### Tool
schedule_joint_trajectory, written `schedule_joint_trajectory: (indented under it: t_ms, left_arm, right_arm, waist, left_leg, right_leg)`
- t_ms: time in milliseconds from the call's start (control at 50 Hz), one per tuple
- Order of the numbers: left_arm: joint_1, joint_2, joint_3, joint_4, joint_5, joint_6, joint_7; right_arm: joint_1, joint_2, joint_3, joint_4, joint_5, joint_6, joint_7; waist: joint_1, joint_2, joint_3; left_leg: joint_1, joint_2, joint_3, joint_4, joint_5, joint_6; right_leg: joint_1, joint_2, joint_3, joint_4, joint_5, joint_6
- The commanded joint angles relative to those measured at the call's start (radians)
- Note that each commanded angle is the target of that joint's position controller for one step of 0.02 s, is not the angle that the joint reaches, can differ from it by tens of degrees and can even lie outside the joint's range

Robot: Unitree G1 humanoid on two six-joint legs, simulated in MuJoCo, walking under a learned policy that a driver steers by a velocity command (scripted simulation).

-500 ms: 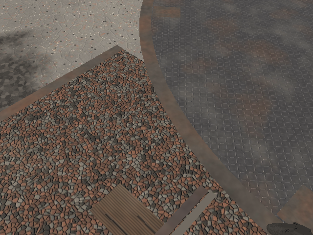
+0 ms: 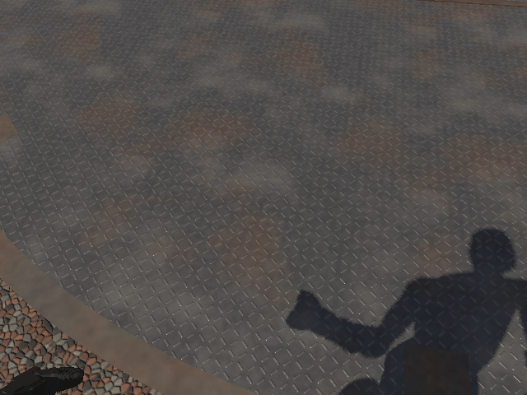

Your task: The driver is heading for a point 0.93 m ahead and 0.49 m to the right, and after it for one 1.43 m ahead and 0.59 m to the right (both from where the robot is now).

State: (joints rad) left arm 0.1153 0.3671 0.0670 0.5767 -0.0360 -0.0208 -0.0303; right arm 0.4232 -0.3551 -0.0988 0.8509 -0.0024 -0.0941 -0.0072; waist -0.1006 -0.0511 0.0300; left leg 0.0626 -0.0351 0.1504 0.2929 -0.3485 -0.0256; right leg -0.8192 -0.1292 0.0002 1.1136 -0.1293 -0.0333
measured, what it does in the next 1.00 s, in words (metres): walks ahead, turning right: right foot, then left foot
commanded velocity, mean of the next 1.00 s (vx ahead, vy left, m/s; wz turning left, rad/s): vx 1.00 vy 0.00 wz -0.97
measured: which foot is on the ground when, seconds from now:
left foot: down 0.00-0.16, up 0.18-0.56, down 0.58-1.00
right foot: up 0.00-0.14, down 0.16-0.60, up 0.62-1.00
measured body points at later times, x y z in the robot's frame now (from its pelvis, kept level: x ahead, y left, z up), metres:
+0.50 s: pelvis +0.45 -0.05 +0.01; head +0.47 -0.07 +0.46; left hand +0.59 +0.20 -0.10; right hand +0.60 -0.37 -0.03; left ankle +0.75 +0.03 -0.67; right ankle +0.32 -0.08 -0.73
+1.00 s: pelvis +0.80 -0.23 -0.02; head +0.79 -0.26 +0.43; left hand +1.13 -0.32 -0.05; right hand +0.55 -0.35 -0.16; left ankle +0.77 +0.00 -0.73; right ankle +0.83 -0.47 -0.68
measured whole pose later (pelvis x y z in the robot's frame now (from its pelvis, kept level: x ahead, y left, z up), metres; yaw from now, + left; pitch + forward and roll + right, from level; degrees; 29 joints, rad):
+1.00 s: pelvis +0.80 -0.23 -0.02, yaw -56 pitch -1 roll +3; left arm 0.04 0.29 0.04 0.55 -0.04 -0.02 -0.06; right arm 0.46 -0.31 -0.06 0.85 -0.01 -0.09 0.00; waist -0.11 -0.01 0.06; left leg 0.26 -0.01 0.26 0.21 -0.36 -0.05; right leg -0.79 -0.09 -0.04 0.87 0.00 -0.09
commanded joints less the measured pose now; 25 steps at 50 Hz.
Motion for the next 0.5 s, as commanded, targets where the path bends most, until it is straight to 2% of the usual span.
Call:
schedule_joint_trajectory:
  t_ms: [20,40,60,80,100,120,140,160,180,200,220,240,260,280,300,320,340,360,400,420,440,480,500]
  left_arm:
    - [-0.051,-0.037,-0.032,-0.071,0.009,-0.015,-0.03]
    - [-0.085,-0.033,-0.031,-0.078,0.007,-0.02,-0.039]
    - [-0.104,-0.017,-0.025,-0.086,0.005,-0.024,-0.047]
    - [-0.107,0.012,-0.013,-0.09,0.003,-0.026,-0.051]
    - [-0.075,0.044,0.001,-0.09,-0.004,-0.025,-0.053]
    - [0.027,0.08,0.021,-0.073,-0.011,-0.019,-0.052]
    - [0.228,0.137,0.053,-0.024,-0.014,-0.007,-0.046]
    - [0.462,0.192,0.087,0.051,-0.017,0.009,-0.027]
    - [0.448,0.248,0.087,0.07,-0.016,0.022,-0.011]
    - [0.345,0.246,0.065,-0.014,0.022,-0.011,-0.011]
    - [0.359,0.157,0.062,-0.026,0.023,-0.025,-0.008]
    - [0.32,0.152,0.056,-0.009,0.031,-0.046,-0.01]
    - [0.253,0.128,0.048,-0.009,0.033,-0.064,-0.014]
    - [0.191,0.121,0.044,-0.017,0.044,-0.071,-0.009]
    - [0.157,0.096,0.035,-0.021,0.05,-0.071,-0.003]
    - [0.146,0.07,0.027,-0.011,0.037,-0.069,0.002]
    - [0.151,0.056,0.022,0.0,0.024,-0.068,0.011]
    - [0.16,0.056,0.022,0.008,0.016,-0.067,0.021]
    - [0.166,0.073,0.03,0.025,0.01,-0.061,0.04]
    - [0.175,0.087,0.037,0.035,0.006,-0.055,0.045]
    - [0.202,0.1,0.044,0.047,0.002,-0.053,0.046]
    - [0.232,0.092,0.046,0.069,-0.011,-0.053,0.05]
    - [0.243,0.081,0.045,0.077,-0.016,-0.051,0.052]
  right_arm:
    - [-0.194,-0.096,0.002,-0.113,0.001,-0.037,-0.002]
    - [-0.168,-0.112,0.001,-0.102,0.001,-0.035,-0.001]
    - [-0.147,-0.135,-0.001,-0.095,-0.001,-0.03,-0.001]
    - [-0.119,-0.169,-0.007,-0.094,-0.004,-0.023,-0.004]
    - [-0.102,-0.203,-0.014,-0.093,-0.004,-0.011,-0.009]
    - [-0.11,-0.231,-0.02,-0.099,-0.003,0.003,-0.014]
    - [-0.143,-0.243,-0.024,-0.119,-0.001,0.012,-0.015]
    - [-0.176,-0.21,-0.014,-0.136,0.005,0.005,-0.014]
    - [-0.144,-0.016,0.042,-0.167,-0.026,-0.029,-0.001]
    - [-0.016,-0.022,0.067,-0.25,0.019,-0.075,0.016]
    - [-0.194,-0.136,0.048,-0.262,0.04,-0.096,0.021]
    - [-0.265,-0.117,0.05,-0.291,0.053,-0.098,0.015]
    - [-0.258,-0.091,0.057,-0.266,0.025,-0.091,0.003]
    - [-0.214,-0.083,0.054,-0.249,0.005,-0.077,0.001]
    - [-0.191,-0.091,0.049,-0.237,0.001,-0.057,0.004]
    - [-0.196,-0.087,0.046,-0.236,-0.003,-0.044,0.004]
    - [-0.222,-0.073,0.049,-0.244,-0.009,-0.036,0.002]
    - [-0.287,-0.053,0.057,-0.27,-0.021,-0.034,0.001]
    - [-0.413,0.004,0.074,-0.315,-0.028,-0.038,0.009]
    - [-0.45,0.022,0.078,-0.33,-0.024,-0.04,0.015]
    - [-0.474,0.017,0.073,-0.34,-0.012,-0.043,0.018]
    - [-0.484,-0.029,0.052,-0.349,0.021,-0.044,0.019]
    - [-0.492,-0.046,0.044,-0.352,0.031,-0.044,0.018]
  waist:
    - [0.077,0.03,0.124]
    - [0.068,0.016,0.132]
    - [0.073,0.028,0.124]
    - [0.086,0.068,0.087]
    - [0.125,0.116,0.047]
    - [0.196,0.161,-0.014]
    - [0.301,0.182,-0.114]
    - [0.403,0.101,-0.188]
    - [0.287,-0.293,-0.15]
    - [0.168,-0.313,-0.448]
    - [0.259,-0.072,-0.365]
    - [0.2,0.055,-0.16]
    - [0.14,0.166,-0.097]
    - [0.085,0.152,-0.056]
    - [0.054,0.114,-0.02]
    - [0.044,0.096,0.015]
    - [0.045,0.093,0.043]
    - [0.065,0.095,0.074]
    - [0.11,0.066,0.102]
    - [0.134,0.052,0.092]
    - [0.157,0.042,0.069]
    - [0.166,-0.003,0.047]
    - [0.168,-0.02,0.048]
  left_leg:
    - [-0.205,0.236,-0.023,-0.199,0.393,0.118]
    - [-0.173,0.233,0.009,-0.198,0.479,0.106]
    - [-0.135,0.228,0.041,-0.166,0.686,0.09]
    - [-0.078,0.234,0.055,-0.1,0.952,0.08]
    - [-0.02,0.249,0.064,0.001,1.226,0.073]
    - [-0.005,0.268,0.067,0.169,1.43,0.073]
    - [-0.084,0.28,0.052,0.41,1.518,0.081]
    - [-0.323,0.22,0.045,0.759,1.204,0.055]
    - [-0.656,-0.013,0.012,1.257,-0.131,0.013]
    - [-0.909,-0.047,-0.279,1.42,-0.224,0.024]
    - [-0.93,0.017,-0.325,1.297,-0.079,0.065]
    - [-0.934,0.037,-0.305,1.173,-0.03,0.07]
    - [-0.847,0.082,-0.319,1.079,0.004,0.06]
    - [-0.759,0.099,-0.333,1.017,0.019,0.043]
    - [-0.704,0.112,-0.336,0.967,0.022,0.024]
    - [-0.684,0.122,-0.324,0.893,0.015,0.005]
    - [-0.664,0.129,-0.307,0.813,0.024,-0.012]
    - [-0.642,0.12,-0.276,0.716,0.093,-0.029]
    - [-0.536,0.082,-0.231,0.495,0.318,-0.052]
    - [-0.451,0.057,-0.212,0.397,0.418,-0.056]
    - [-0.373,0.036,-0.211,0.346,0.498,-0.061]
    - [-0.344,0.035,-0.267,0.27,0.518,-0.069]
    - [-0.365,0.042,-0.289,0.236,0.487,-0.068]
  right_leg:
    - [0.113,-0.011,-0.016,-0.203,0.221,-0.018]
    - [0.147,0.012,-0.049,-0.272,0.247,-0.034]
    - [0.203,0.057,-0.096,-0.329,0.247,-0.054]
    - [0.266,0.109,-0.144,-0.345,0.212,-0.071]
    - [0.32,0.156,-0.179,-0.342,0.147,-0.086]
    - [0.433,0.191,-0.192,-0.327,0.074,-0.109]
    - [0.676,0.215,-0.177,-0.317,0.026,-0.145]
    - [1.037,0.186,-0.07,-0.399,0.079,-0.193]
    - [1.209,0.064,0.208,-0.431,0.189,-0.276]
    - [1.402,-0.155,0.861,-0.702,-0.395,-0.5]
    - [1.288,-0.14,0.924,-0.858,-0.626,-0.406]
    - [1.083,-0.119,0.868,-0.902,-0.563,-0.362]
    - [0.914,-0.086,0.786,-0.886,-0.419,-0.336]
    - [0.764,-0.036,0.696,-0.871,-0.311,-0.334]
    - [0.659,0.005,0.623,-0.886,-0.256,-0.332]
    - [0.59,0.031,0.558,-0.898,-0.211,-0.328]
    - [0.523,0.051,0.502,-0.905,-0.175,-0.319]
    - [0.453,0.081,0.447,-0.919,-0.131,-0.311]
    - [0.334,0.148,0.355,-0.91,-0.099,-0.269]
    - [0.289,0.165,0.329,-0.903,-0.119,-0.236]
    - [0.272,0.157,0.345,-0.905,-0.168,-0.214]
    - [0.366,0.137,0.402,-0.855,-0.241,-0.183]
    - [0.442,0.125,0.429,-0.819,-0.251,-0.171]
Next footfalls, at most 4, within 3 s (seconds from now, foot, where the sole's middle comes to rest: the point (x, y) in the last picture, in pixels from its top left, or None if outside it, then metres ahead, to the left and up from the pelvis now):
0.16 right None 0.36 -0.09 -0.77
0.58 left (263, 285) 0.80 -0.03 -0.77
1.08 right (420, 243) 0.89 -0.51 -0.77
1.56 left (486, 143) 1.28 -0.87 -0.77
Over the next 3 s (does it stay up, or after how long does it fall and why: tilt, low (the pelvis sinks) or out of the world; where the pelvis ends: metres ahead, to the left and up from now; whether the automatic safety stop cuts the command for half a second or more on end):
stays up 1.67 -1.19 0.00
